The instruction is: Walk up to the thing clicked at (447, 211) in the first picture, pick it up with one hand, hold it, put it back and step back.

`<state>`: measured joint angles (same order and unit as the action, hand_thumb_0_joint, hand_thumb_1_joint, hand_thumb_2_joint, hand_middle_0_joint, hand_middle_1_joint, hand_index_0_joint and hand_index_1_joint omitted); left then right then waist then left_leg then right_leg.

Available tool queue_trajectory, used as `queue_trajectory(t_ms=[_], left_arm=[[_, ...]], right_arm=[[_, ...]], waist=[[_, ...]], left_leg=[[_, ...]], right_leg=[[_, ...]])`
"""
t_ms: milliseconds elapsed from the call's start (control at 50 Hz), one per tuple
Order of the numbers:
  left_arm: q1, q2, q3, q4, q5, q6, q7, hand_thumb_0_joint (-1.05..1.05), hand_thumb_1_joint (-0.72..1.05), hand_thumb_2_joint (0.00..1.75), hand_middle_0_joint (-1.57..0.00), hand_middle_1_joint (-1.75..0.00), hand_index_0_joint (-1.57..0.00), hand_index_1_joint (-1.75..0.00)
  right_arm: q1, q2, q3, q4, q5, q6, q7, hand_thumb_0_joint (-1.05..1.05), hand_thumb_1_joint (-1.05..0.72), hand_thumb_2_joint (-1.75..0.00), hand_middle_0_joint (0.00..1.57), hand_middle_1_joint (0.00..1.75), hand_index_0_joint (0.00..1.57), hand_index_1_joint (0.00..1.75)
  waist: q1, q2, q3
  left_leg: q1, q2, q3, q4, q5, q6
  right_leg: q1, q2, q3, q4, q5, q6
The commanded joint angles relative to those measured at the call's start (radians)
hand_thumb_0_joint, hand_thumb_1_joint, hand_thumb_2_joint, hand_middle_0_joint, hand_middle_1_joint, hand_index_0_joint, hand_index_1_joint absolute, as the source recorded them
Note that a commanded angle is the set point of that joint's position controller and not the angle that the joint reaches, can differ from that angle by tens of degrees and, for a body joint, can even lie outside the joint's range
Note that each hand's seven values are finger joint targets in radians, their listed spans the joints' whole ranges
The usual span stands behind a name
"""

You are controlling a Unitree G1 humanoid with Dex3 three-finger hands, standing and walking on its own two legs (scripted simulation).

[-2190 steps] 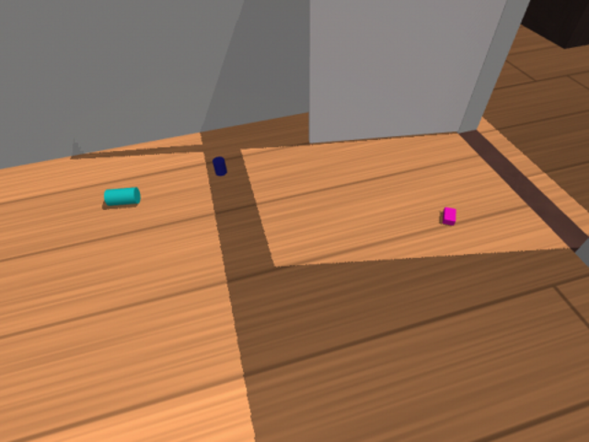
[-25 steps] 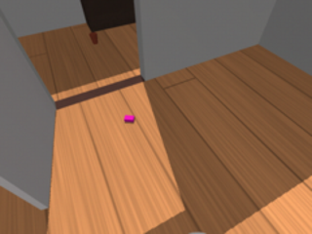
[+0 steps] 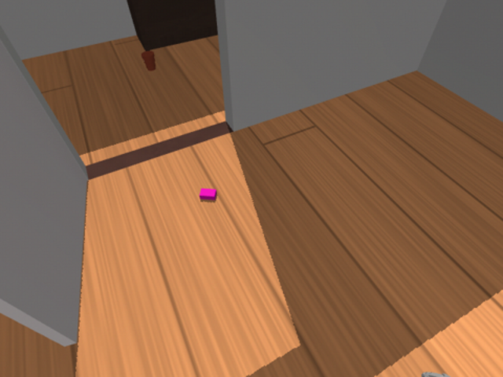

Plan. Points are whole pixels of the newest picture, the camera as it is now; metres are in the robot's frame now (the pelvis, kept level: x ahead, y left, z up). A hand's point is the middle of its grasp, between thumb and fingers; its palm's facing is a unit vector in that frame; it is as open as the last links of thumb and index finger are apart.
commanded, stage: step back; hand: left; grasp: from above
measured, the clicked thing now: (208, 194) +1.05 +0.22 -0.76
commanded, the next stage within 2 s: stand in 0.20 s
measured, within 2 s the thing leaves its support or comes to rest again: neither
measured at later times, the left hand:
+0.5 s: hand out of the picture +0.10 +0.25 -0.14, palm faces -0.03 -0.94 -0.33, open 7.3 cm
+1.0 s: hand out of the picture +0.04 +0.25 -0.14, palm faces -0.03 -0.94 -0.34, open 7.3 cm
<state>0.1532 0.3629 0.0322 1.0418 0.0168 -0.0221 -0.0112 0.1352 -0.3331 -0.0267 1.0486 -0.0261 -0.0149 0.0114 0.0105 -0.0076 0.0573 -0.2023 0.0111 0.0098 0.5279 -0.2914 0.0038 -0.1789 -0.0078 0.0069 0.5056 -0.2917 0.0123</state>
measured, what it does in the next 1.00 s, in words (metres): stands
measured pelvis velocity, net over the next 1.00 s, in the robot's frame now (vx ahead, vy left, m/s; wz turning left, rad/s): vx -0.01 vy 0.00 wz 0.01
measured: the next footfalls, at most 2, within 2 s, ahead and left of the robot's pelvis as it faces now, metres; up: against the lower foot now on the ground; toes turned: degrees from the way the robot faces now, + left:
none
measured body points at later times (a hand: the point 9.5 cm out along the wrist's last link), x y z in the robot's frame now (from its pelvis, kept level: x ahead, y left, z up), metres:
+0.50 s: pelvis +0.00 +0.00 +0.01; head +0.01 +0.00 +0.46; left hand +0.10 +0.29 -0.12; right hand +0.10 -0.30 -0.12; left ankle +0.00 +0.12 -0.74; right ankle -0.01 -0.13 -0.74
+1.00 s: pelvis -0.01 +0.00 +0.01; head +0.00 -0.01 +0.46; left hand +0.05 +0.30 -0.12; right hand +0.06 -0.30 -0.13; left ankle +0.00 +0.12 -0.74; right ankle -0.01 -0.13 -0.74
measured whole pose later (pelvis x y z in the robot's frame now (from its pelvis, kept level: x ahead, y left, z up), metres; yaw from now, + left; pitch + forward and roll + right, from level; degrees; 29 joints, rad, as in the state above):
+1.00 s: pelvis -0.01 +0.00 +0.01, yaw +1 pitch -2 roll +0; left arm 0.12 0.35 0.00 1.16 0.01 -0.01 -0.01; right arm 0.11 -0.35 0.00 1.15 -0.01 -0.01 0.01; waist 0.00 0.01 0.06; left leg -0.12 0.00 0.00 0.31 -0.15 0.00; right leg -0.11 -0.01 0.00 0.32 -0.17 0.01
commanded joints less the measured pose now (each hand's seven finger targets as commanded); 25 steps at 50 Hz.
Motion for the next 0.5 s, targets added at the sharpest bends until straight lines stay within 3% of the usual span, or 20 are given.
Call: queue_trajectory(t_ms=[0, 80, 160, 180, 200, 240, 320, 380, 440, 480], left_arm=[[-0.032, 0.227, 0.051, -0.049, -0.010, -0.034, 0.025, 0.00, 0.90, 0.90, -0.20, -0.30, -0.20, -0.30], [-0.068, 0.212, 0.045, -0.050, -0.008, -0.025, 0.030, 0.00, 0.90, 0.90, -0.20, -0.30, -0.20, -0.30], [-0.078, 0.214, 0.043, -0.042, -0.004, -0.022, 0.031, 0.00, 0.90, 0.90, -0.20, -0.30, -0.20, -0.30], [-0.103, 0.181, 0.022, -0.027, -0.014, -0.018, 0.029, 0.00, 0.90, 0.90, -0.20, -0.30, -0.20, -0.30], [-0.112, 0.183, 0.023, -0.028, -0.015, -0.014, 0.029, 0.00, 0.90, 0.90, -0.20, -0.30, -0.20, -0.30], [-0.111, 0.188, 0.016, -0.015, -0.017, -0.010, 0.029, 0.00, 0.90, 0.90, -0.20, -0.30, -0.20, -0.30], [-0.123, 0.189, 0.014, 0.003, -0.013, -0.012, 0.027, 0.00, 0.90, 0.90, -0.20, -0.30, -0.20, -0.30], [-0.140, 0.201, 0.015, 0.012, -0.012, -0.013, 0.026, 0.00, 0.90, 0.90, -0.20, -0.30, -0.20, -0.30], [-0.134, 0.193, 0.011, 0.024, -0.009, -0.011, 0.021, 0.00, 0.90, 0.90, -0.20, -0.30, -0.20, -0.30], [-0.130, 0.194, 0.009, 0.031, -0.008, -0.014, 0.021, 0.00, 0.90, 0.90, -0.20, -0.30, -0.20, -0.30]], right_arm=[[-0.061, -0.221, -0.052, -0.062, 0.013, -0.027, -0.022, 0.00, -0.90, -0.90, 0.20, 0.30, 0.20, 0.30], [-0.070, -0.219, -0.058, -0.052, 0.014, -0.021, -0.024, 0.00, -0.90, -0.90, 0.20, 0.30, 0.20, 0.30], [-0.093, -0.213, -0.058, -0.049, 0.015, -0.015, -0.024, 0.00, -0.90, -0.90, 0.20, 0.30, 0.20, 0.30], [-0.095, -0.223, -0.042, -0.040, 0.021, -0.019, -0.025, 0.00, -0.90, -0.90, 0.20, 0.30, 0.20, 0.30], [-0.087, -0.230, -0.041, -0.034, 0.020, -0.023, -0.025, 0.00, -0.90, -0.90, 0.20, 0.30, 0.20, 0.30], [-0.115, -0.226, -0.038, -0.027, 0.022, -0.024, -0.022, 0.00, -0.90, -0.90, 0.20, 0.30, 0.20, 0.30], [-0.117, -0.219, -0.030, -0.012, 0.022, -0.023, -0.022, 0.00, -0.90, -0.90, 0.20, 0.30, 0.20, 0.30], [-0.127, -0.216, -0.027, -0.003, 0.019, -0.020, -0.020, 0.00, -0.90, -0.90, 0.20, 0.30, 0.20, 0.30], [-0.135, -0.218, -0.023, 0.008, 0.021, -0.021, -0.018, 0.00, -0.90, -0.90, 0.20, 0.30, 0.20, 0.30], [-0.145, -0.217, -0.024, 0.010, 0.021, -0.023, -0.016, 0.00, -0.90, -0.90, 0.20, 0.30, 0.20, 0.30]], waist=[[0.001, 0.048, -0.129], [-0.003, 0.019, -0.144], [-0.003, 0.005, -0.134], [-0.012, -0.011, -0.115], [-0.013, -0.010, -0.108], [-0.009, 0.014, -0.104], [-0.010, 0.005, -0.139], [-0.012, 0.014, -0.111], [-0.006, 0.031, -0.098], [-0.007, 0.022, -0.115]], left_leg=[[0.040, 0.092, -0.070, -0.056, 0.412, 0.028], [0.081, 0.111, -0.074, -0.069, 0.435, 0.045], [0.064, 0.105, -0.063, -0.069, 0.385, 0.043], [0.074, 0.126, -0.114, -0.123, 0.484, 0.045], [0.075, 0.133, -0.115, -0.146, 0.519, 0.043], [0.116, 0.122, -0.108, -0.156, 0.472, 0.032], [0.151, 0.126, -0.099, -0.182, 0.495, 0.024], [0.117, 0.115, -0.091, -0.219, 0.364, 0.017], [0.111, 0.118, -0.097, -0.253, 0.303, 0.012], [0.139, 0.121, -0.096, -0.245, 0.308, 0.015]], right_leg=[[0.092, -0.107, 0.091, -0.039, 0.427, -0.067], [0.072, -0.096, 0.072, -0.022, 0.397, -0.064], [0.085, -0.100, 0.078, -0.030, 0.404, -0.064], [0.089, -0.105, 0.080, -0.065, 0.469, -0.041], [0.106, -0.098, 0.074, -0.068, 0.454, -0.030], [0.094, -0.104, 0.078, -0.121, 0.413, -0.027], [0.140, -0.112, 0.073, -0.147, 0.439, -0.023], [0.140, -0.116, 0.077, -0.188, 0.346, -0.022], [0.126, -0.112, 0.078, -0.207, 0.281, -0.021], [0.119, -0.119, 0.079, -0.214, 0.291, -0.023]])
